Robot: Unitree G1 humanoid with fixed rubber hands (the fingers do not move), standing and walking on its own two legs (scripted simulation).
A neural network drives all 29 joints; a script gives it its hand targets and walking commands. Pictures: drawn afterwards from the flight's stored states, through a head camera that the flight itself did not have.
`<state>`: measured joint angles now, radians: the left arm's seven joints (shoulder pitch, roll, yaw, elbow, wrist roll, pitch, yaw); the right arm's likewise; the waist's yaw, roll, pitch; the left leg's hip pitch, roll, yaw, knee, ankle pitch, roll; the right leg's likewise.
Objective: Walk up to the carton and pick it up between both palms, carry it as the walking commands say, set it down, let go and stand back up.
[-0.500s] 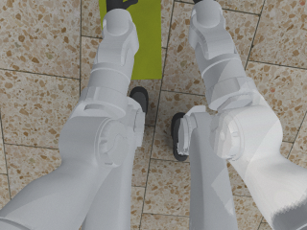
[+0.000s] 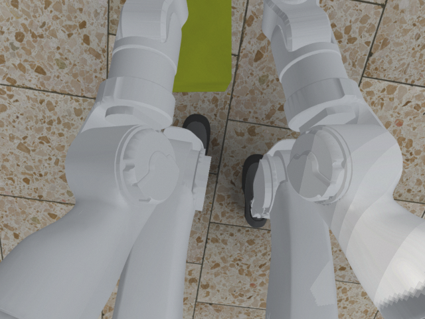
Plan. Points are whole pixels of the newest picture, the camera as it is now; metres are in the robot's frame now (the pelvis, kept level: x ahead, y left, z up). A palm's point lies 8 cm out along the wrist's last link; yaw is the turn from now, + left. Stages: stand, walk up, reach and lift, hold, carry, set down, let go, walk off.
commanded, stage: set down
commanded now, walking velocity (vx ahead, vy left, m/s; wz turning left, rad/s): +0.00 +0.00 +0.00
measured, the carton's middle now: (186, 8) +0.52 +0.12 -0.32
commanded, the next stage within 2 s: none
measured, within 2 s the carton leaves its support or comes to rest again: neither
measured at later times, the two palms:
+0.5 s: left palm out of the picture +0.56 +0.15 -0.16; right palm out of the picture +0.55 -0.01 -0.20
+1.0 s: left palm out of the picture +0.58 +0.15 -0.16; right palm out of the picture +0.56 -0.01 -0.22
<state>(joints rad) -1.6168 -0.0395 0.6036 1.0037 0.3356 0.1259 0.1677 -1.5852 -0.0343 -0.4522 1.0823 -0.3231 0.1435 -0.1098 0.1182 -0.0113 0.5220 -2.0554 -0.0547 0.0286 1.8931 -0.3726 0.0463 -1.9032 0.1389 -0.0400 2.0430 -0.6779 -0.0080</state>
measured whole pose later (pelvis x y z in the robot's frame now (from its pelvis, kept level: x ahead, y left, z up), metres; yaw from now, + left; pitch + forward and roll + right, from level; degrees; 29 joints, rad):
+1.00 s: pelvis +0.01 +0.00 -0.04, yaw -1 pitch +29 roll -3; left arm -1.70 0.00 0.62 1.07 0.37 0.08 0.05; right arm -1.58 -0.10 -0.48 1.15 -0.30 0.14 -0.06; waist 0.16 -0.01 0.52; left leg -2.13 -0.07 0.03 2.04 -0.42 0.04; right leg -1.95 0.15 -0.06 2.18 -0.74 -0.01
